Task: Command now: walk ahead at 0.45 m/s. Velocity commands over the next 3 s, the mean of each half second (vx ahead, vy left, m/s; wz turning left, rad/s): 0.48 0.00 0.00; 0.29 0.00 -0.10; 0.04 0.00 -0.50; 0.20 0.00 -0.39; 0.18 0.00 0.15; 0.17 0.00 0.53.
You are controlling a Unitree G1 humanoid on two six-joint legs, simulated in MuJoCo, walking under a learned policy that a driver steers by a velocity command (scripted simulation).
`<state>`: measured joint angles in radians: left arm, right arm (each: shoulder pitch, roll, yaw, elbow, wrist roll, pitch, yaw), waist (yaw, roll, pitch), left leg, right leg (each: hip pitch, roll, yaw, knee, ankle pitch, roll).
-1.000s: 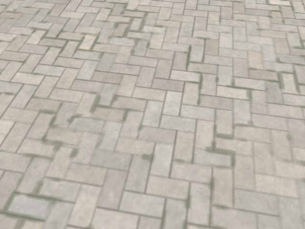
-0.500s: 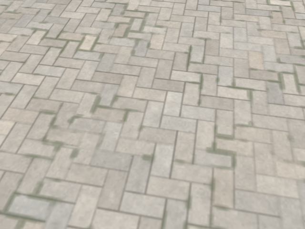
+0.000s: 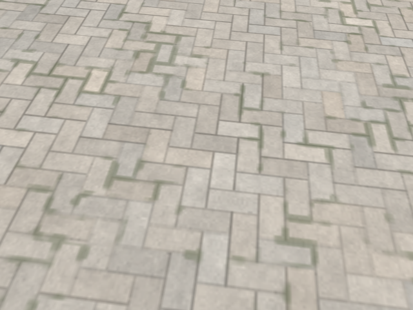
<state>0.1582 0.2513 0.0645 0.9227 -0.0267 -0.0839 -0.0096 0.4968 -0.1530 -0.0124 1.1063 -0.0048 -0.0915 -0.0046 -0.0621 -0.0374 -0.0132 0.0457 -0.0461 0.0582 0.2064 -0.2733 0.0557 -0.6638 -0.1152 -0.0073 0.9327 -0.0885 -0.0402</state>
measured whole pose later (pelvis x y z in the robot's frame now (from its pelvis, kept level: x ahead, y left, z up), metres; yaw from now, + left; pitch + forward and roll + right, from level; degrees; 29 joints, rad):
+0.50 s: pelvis +0.29 -0.06 +0.00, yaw +0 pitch +0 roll -2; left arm 0.34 0.22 0.05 1.02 0.00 -0.11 -0.02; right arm 0.15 -0.26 -0.07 0.91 0.01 -0.09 -0.02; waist 0.05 0.04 0.00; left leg -0.67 0.15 -0.04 0.99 -0.14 0.03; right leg -0.12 0.08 -0.07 0.25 -0.14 -0.08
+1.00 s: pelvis +0.51 +0.02 -0.01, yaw -4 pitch +2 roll +0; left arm 0.21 0.26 0.07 0.95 -0.02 0.01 0.04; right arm 0.13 -0.22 -0.04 0.93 -0.03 -0.07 -0.01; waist 0.01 -0.04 0.05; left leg -0.33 0.00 0.13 0.39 -0.09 0.07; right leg -0.53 -0.06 0.04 1.02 -0.42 0.03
